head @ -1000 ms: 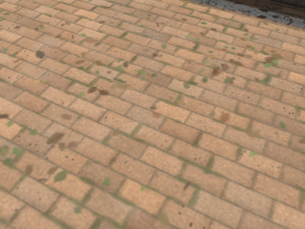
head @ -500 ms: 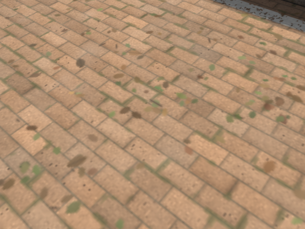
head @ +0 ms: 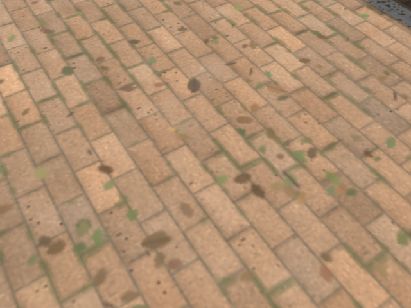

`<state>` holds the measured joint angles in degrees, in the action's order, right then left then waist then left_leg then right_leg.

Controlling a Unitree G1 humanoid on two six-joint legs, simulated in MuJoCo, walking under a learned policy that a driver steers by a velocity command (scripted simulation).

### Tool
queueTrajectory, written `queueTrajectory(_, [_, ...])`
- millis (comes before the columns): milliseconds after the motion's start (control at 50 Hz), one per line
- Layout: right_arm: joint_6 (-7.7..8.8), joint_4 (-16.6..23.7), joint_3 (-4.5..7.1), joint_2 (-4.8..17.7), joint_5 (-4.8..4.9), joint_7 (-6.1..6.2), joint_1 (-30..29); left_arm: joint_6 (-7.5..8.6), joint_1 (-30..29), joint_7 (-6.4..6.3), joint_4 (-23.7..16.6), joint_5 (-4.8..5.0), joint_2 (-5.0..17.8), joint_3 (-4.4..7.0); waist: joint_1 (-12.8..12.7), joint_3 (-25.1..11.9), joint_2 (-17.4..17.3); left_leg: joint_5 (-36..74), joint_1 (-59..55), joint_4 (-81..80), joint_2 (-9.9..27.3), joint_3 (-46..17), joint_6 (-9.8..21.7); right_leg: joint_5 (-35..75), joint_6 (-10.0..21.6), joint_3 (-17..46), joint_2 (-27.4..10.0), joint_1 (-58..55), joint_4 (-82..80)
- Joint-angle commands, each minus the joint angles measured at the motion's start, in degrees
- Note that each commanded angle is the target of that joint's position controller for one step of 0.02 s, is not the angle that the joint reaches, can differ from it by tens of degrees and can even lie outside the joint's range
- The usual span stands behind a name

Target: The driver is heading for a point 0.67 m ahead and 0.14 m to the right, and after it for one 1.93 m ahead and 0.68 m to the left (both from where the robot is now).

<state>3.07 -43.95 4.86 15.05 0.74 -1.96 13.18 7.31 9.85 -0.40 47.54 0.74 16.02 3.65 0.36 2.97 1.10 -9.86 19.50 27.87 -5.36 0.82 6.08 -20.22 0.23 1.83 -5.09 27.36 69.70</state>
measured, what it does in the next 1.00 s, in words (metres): walks ahead, turning right: right foot, then left foot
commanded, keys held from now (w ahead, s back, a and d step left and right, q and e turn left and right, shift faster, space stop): w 0.02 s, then w+e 0.10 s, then e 0.88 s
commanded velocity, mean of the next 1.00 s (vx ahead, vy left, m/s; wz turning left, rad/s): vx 0.18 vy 0.00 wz -0.31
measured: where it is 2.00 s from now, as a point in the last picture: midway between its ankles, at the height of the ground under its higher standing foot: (250, 283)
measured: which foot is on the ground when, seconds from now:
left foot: down 0.00-0.38, up 0.40-0.78, down 0.80-1.00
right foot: up 0.00-0.34, down 0.36-0.80, up 0.82-1.00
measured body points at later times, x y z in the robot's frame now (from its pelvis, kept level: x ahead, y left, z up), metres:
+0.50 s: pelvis +0.23 -0.04 -0.01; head +0.27 -0.05 +0.44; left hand +0.41 +0.21 -0.11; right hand +0.33 -0.32 -0.12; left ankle +0.16 +0.10 -0.64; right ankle +0.33 -0.12 -0.73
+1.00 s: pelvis +0.29 +0.01 +0.01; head +0.33 +0.02 +0.46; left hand +0.54 +0.22 -0.10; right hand +0.31 -0.30 -0.07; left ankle +0.35 +0.11 -0.73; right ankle +0.23 -0.12 -0.64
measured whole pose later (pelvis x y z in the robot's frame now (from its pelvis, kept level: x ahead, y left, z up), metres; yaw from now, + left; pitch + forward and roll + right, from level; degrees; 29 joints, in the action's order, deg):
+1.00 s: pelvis +0.29 +0.01 +0.01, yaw -24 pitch +2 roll -1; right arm 0.3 -39.3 3.3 14.1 -1.1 2.5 10.9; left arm -3.5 11.9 -1.2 37.1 1.1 19.6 5.9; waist 0.7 0.3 3.0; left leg -12.7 16.3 26.5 2.0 1.1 0.4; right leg -21.7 -4.7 4.8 3.4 34.0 66.9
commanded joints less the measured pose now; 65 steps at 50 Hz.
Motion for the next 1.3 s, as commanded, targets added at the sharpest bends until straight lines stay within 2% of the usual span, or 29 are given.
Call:
queueTrajectory(20, [1.53,4.7,1.24,6.3,-0.13,0.81,-1.1,-0.53,2.6,-0.12,-3.6,-1.14,5.5,1.73,-2.2,-6.6,-2.0,14.4,-9.5,-15.1,15.3,-19.4,11.4,4.5,-1.1,2.0,-3.0,8.1,-5.5])
queueTrajectory(100, [1.95,2.3,1.02,6.8,-0.33,2.03,3.3,-1.47,-2.5,0.02,-4.7,-1.20,3.2,0.80,0.1,-4.3,-3.8,21.7,-9.6,-16.8,13.5,-11.3,9.1,17.7,-2.4,0.0,-2.8,10.9,-18.6])
queueTrajectory(240, [1.55,-0.9,0.14,7.1,-1.24,3.00,5.6,-0.77,-9.7,2.24,-6.5,-0.39,2.2,-0.21,3.6,-2.5,-5.1,29.3,-13.6,-12.8,13.6,-3.9,3.2,32.0,0.9,-2.7,1.8,5.0,-36.5])
queueTrajectory(300, [0.81,-1.1,0.44,8.3,-1.17,3.32,3.2,-0.70,-8.4,3.35,-7.4,-0.61,4.4,0.40,2.1,-3.7,-6.1,38.1,-19.6,-6.2,15.8,-3.9,2.9,21.7,3.2,-2.9,4.1,5.2,-38.1])
queueTrajectory(340, [-0.24,-0.2,0.68,9.0,-0.58,4.18,0.7,-0.46,0.0,3.78,-5.9,-1.10,7.4,1.76,-2.4,-7.9,-6.1,46.9,-21.4,5.7,14.2,-2.7,0.9,20.5,5.2,-5.1,7.3,-3.0,-42.5])
queueTrajectory(360, [-0.40,0.8,0.42,8.8,-0.97,4.48,0.6,-0.38,5.7,3.48,-5.1,-1.43,10.2,2.73,-4.8,-12.0,-3.1,39.5,-16.5,18.1,10.8,-0.5,-1.8,35.5,7.6,-0.8,4.5,-13.4,-44.2])
queueTrajectory(380, [0.08,2.6,-0.46,6.0,-2.58,4.36,5.0,-0.79,8.6,2.91,-6.2,-2.20,14.7,3.50,-2.6,-18.9,8.4,7.5,0.9,40.0,3.1,1.8,-6.2,60.1,15.5,16.6,-8.7,-31.2,-39.8])
queueTrajectory(400, [0.72,2.5,-1.75,3.2,-2.42,3.37,10.4,-1.42,8.6,2.59,-6.7,-2.41,12.7,2.49,-0.9,-27.2,15.2,-29.1,15.1,53.0,-3.0,-4.9,-8.3,65.0,24.9,35.3,-18.0,-43.5,-43.3])
queueTrajectory(420, [0.74,2.0,-0.88,7.9,-1.12,2.53,8.5,-2.43,6.1,2.23,-8.3,-1.29,9.8,2.18,-2.7,-27.1,7.7,-25.1,17.4,56.5,1.5,-10.2,-7.8,49.8,22.7,32.0,-15.3,-39.8,-45.0])
queueTrajectory(440, [0.03,3.3,-0.62,8.7,-0.20,2.51,3.6,-3.45,2.2,1.79,-9.7,-0.66,8.0,1.69,-2.5,-19.9,2.9,-21.2,19.7,55.0,3.6,-8.5,-7.7,37.9,19.7,25.9,-12.2,-32.0,-46.6])
queueTrajectory(460, [-0.89,3.6,-0.54,8.2,-0.66,3.00,0.8,-4.35,0.1,1.47,-10.3,-0.33,7.1,1.27,-1.6,-13.7,-2.3,-18.6,19.5,50.5,5.4,-7.3,-7.9,30.1,17.5,22.2,-9.8,-22.5,-49.4])
queueTrajectory(520, [-2.98,4.6,-0.64,5.7,-1.48,4.21,1.3,-5.67,-2.5,0.96,-11.6,-1.29,8.1,1.60,1.6,-8.1,2.4,-14.4,11.2,35.9,5.9,-5.0,-8.3,20.5,14.6,17.4,-3.5,-6.5,-53.7])
queueTrajectory(620, [-2.87,4.8,-0.86,5.0,-1.34,5.09,0.1,-6.99,-1.2,-0.77,-13.2,-0.51,9.9,2.77,0.2,-12.8,5.3,-8.1,8.6,23.8,4.6,-5.9,-10.3,14.1,13.3,18.3,-2.2,-8.2,-52.2])
queueTrajectory(740, [-1.50,6.1,-0.36,5.6,-0.44,4.24,-2.6,-8.83,-0.2,-1.34,-14.4,-0.41,9.5,2.99,-1.4,-10.9,8.7,-8.4,4.8,10.3,3.0,-6.2,-9.0,5.1,10.9,25.0,-1.6,-10.3,-50.8])
queueTrajectory(780, [-0.78,5.2,0.17,5.9,-0.14,3.66,0.7,-9.42,-1.0,-1.50,-14.9,0.17,9.0,2.88,0.9,-10.3,8.8,-3.0,-2.5,-1.7,3.0,-4.9,-7.2,5.9,8.9,25.3,0.4,-9.0,-48.2])
queueTrajectory(800, [-0.66,4.9,1.05,8.6,-0.71,3.67,2.5,-9.54,0.2,-1.59,-15.0,0.32,7.4,2.45,1.0,-10.7,6.2,-1.3,-9.1,-5.9,8.8,-8.4,-5.2,1.7,6.4,23.1,3.0,-4.6,-44.1])
queueTrajectory(820, [-1.17,5.9,2.14,13.6,-2.36,4.04,1.5,-9.40,1.6,-1.36,-15.8,0.23,4.2,1.73,-1.0,-9.8,-7.4,3.0,-14.0,-9.0,22.0,-21.2,1.0,-8.9,2.8,13.3,10.0,5.3,-30.9])
queueTrajectory(840, [-1.35,5.9,2.43,13.9,-4.40,3.67,0.9,-8.32,-0.1,-0.97,-17.8,-0.05,7.0,2.65,-1.0,-8.2,-19.3,12.0,-9.6,-11.9,29.5,-32.4,8.8,-15.6,0.3,6.1,13.2,11.6,-17.2])
queueTrajectory(860, [-1.08,7.8,1.59,10.6,-3.94,3.88,-2.5,-8.03,1.6,-0.71,-16.2,-0.50,10.8,3.87,-1.6,-8.1,-13.4,14.4,-9.0,-10.5,28.6,-28.6,9.2,-12.3,-1.3,7.8,10.1,11.2,-7.6])
queueTrajectory(900, [-1.23,8.9,0.62,7.1,-1.97,4.23,-6.5,-9.34,4.7,-1.09,-12.9,-0.12,9.7,4.11,-2.8,-7.3,-7.5,15.1,-9.5,-7.8,21.1,-16.8,3.9,-5.9,-3.3,5.7,9.4,11.2,-0.3])
queueTrajectory(920, [-1.40,9.0,0.32,6.6,-1.35,4.36,-6.6,-9.96,5.0,-1.08,-12.8,-0.14,8.4,3.73,-2.1,-6.4,-7.5,17.5,-9.6,-7.6,20.4,-14.2,3.9,-4.1,-4.3,5.3,9.0,12.2,3.0])
queueTrajectory(960, [-2.03,8.8,0.26,6.9,-1.66,4.69,-5.3,-10.39,2.8,-0.81,-14.1,0.49,6.4,2.96,-1.0,-5.5,-8.7,18.2,-10.0,-8.4,18.4,-9.1,4.3,-1.2,-5.5,2.2,8.1,12.1,1.5])
queueTrajectory(1060, [-3.27,7.9,1.57,10.1,-1.64,5.17,-1.9,-10.18,-2.9,0.15,-17.6,0.42,4.2,1.68,2.5,-7.4,-11.9,18.4,-16.0,-8.0,21.5,-6.5,6.2,-2.0,-6.4,-0.9,4.3,8.4,-13.6])
queueTrajectory(1180, [-3.12,6.9,2.25,11.9,0.34,3.81,-3.5,-10.48,-0.6,1.36,-17.8,0.32,4.7,2.06,1.1,-7.9,-12.7,19.0,-12.6,-4.7,23.1,-4.5,5.3,0.4,-1.6,-5.1,5.4,-5.7,-33.4])
queueTrajectory(1220, [-3.06,5.6,1.56,9.8,1.25,3.38,-2.3,-10.34,4.8,1.35,-15.3,0.23,4.5,2.38,-1.2,-9.2,-9.7,4.3,-5.7,-0.7,20.6,-1.6,1.2,8.1,1.9,-6.4,7.8,-18.7,-46.5])
queueTrajectory(1240, [-2.64,5.2,-0.13,5.1,-0.35,2.56,-1.4,-10.04,7.9,0.88,-14.6,0.27,5.7,2.58,-1.6,-11.1,-1.3,-9.6,4.9,7.6,16.7,2.4,-3.5,10.0,4.0,3.6,1.3,-30.7,-48.8])
queueTrajectory(1260, [-1.81,8.5,-2.03,1.0,-2.74,1.51,-3.5,-9.61,10.3,0.27,-15.2,-0.01,12.1,3.46,-1.8,-11.3,15.8,-28.4,21.6,23.2,9.0,7.3,-8.4,8.4,11.9,23.4,-14.2,-36.8,-50.7])
queueTrajectory(1280, [-1.15,8.9,0.07,7.4,-0.54,1.86,-8.3,-8.11,14.0,0.68,-14.2,-1.53,12.7,3.80,-7.4,-9.6,11.8,-27.4,26.8,32.3,9.2,0.0,-8.2,-3.9,19.0,30.9,-18.9,-30.2,-56.7])
queueTrajectory(1300, [-1.05,9.0,1.06,10.1,1.21,1.83,-9.7,-6.73,12.1,0.78,-13.6,-1.82,11.2,3.14,-6.1,-4.6,9.5,-22.0,28.7,35.4,10.8,-2.2,-6.9,-14.2,17.2,27.8,-16.4,-27.5,-58.7])
Keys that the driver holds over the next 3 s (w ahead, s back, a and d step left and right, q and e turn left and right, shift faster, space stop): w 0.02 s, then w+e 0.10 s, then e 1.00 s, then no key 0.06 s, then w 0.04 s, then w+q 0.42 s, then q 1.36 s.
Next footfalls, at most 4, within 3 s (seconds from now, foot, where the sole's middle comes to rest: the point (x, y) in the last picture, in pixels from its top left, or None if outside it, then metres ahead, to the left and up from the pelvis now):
0.36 right None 0.37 -0.13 -0.77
0.80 left None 0.38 0.10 -0.77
1.24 right None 0.24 -0.13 -0.77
1.78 left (218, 253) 0.63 -0.03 -0.77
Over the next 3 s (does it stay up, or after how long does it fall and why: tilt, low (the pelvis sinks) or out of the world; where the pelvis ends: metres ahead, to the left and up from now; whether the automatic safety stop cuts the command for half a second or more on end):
stays up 0.56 -0.08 0.01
